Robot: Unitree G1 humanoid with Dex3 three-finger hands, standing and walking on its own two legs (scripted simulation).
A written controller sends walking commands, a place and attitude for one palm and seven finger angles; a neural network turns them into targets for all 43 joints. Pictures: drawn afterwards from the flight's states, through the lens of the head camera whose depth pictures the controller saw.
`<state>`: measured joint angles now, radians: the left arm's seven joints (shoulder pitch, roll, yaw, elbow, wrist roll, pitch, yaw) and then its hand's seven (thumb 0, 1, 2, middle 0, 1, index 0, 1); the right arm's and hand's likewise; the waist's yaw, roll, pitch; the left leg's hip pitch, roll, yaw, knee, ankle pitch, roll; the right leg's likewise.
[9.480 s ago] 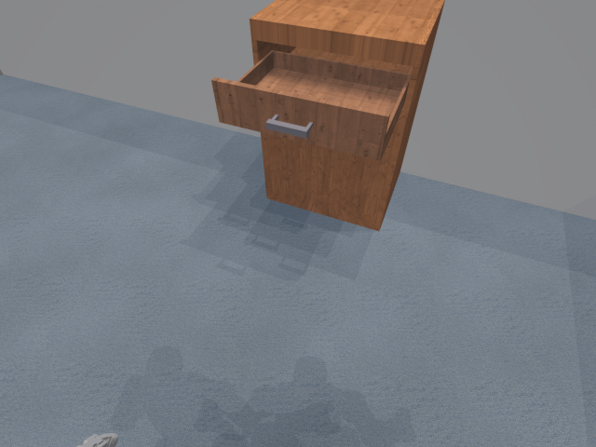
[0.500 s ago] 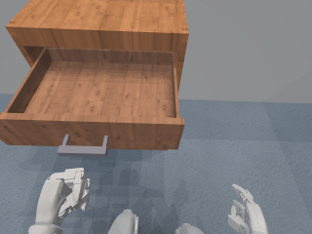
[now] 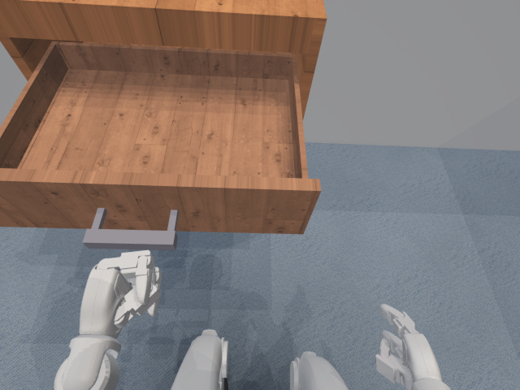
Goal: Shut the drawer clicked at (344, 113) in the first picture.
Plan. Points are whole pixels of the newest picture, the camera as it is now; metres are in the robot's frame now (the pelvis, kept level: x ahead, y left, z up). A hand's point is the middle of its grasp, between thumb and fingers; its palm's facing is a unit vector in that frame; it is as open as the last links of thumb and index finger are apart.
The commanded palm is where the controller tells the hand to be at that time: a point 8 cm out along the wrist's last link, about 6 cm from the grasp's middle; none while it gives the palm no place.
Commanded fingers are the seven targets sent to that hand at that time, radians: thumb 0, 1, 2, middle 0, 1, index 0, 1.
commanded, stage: bring the fist close to the handle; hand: left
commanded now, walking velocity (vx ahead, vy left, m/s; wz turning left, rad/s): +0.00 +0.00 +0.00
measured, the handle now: (134, 227) +0.34 +0.21 +0.03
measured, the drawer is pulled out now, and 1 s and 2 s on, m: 0.30 0.28 0.16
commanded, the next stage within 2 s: push the drawer shut in 0.36 s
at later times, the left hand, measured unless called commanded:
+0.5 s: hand (159, 290) +0.25 +0.15 +0.03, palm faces +0.01 -1.00 -0.02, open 3.3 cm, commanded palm +0.23 +0.20 +0.03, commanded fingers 0.00 0.90 0.90 -1.40 -1.60 -1.40 -1.60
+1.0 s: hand (162, 270) +0.28 +0.15 +0.03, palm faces +0.02 -1.00 -0.05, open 2.9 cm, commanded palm +0.29 +0.20 +0.03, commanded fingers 0.00 0.90 0.90 -1.40 -1.60 -1.40 -1.60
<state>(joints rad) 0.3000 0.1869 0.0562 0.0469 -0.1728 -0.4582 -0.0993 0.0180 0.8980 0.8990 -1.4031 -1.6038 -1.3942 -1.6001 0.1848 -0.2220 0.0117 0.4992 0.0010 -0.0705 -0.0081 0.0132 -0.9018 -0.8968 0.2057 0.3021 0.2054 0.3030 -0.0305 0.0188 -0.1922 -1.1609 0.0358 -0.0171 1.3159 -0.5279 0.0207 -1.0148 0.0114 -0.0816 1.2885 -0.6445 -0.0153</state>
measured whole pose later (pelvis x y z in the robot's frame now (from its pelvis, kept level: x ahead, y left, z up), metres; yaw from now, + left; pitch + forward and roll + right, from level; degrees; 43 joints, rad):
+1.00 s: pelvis -0.01 -0.01 +0.00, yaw +1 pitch +21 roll -3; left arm 0.08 0.21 0.05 0.22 -0.16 -0.48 -0.08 -0.04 0.81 0.95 -1.40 -1.60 -1.40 -1.60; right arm 0.17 -0.24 0.02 0.56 0.01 -0.03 -0.03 0.01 -0.90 -0.90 0.21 0.30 0.21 0.30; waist -0.02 0.03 -0.17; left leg -1.18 0.03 -0.04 1.32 -0.50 0.01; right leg -1.03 0.01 -0.10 1.30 -0.63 -0.03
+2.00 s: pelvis -0.02 +0.01 +0.00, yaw -1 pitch +23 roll -4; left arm -0.53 0.28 0.22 0.85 -0.11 -0.53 -0.08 -0.01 0.75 0.91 -1.40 -1.60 -1.40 -1.60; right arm 0.25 -0.25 0.02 0.64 0.00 0.04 -0.01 0.01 -0.90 -0.90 0.21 0.30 0.21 0.30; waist -0.10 0.03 -0.16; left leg -1.22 0.04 -0.01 1.29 -0.47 0.03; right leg -1.09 0.01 -0.07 1.27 -0.59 0.00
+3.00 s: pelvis -0.02 +0.01 -0.02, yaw -3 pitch +29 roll -6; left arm -1.01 0.53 0.40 1.23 0.00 -0.46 -0.11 0.03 0.78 0.92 -1.40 -1.60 -1.40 -1.60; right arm 0.35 -0.26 0.05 0.64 -0.04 0.08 0.02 0.00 -0.90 -0.90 0.21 0.30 0.21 0.30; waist -0.21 0.05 -0.14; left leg -1.40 0.07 -0.03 1.37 -0.49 0.03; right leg -1.25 0.05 -0.09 1.33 -0.58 -0.01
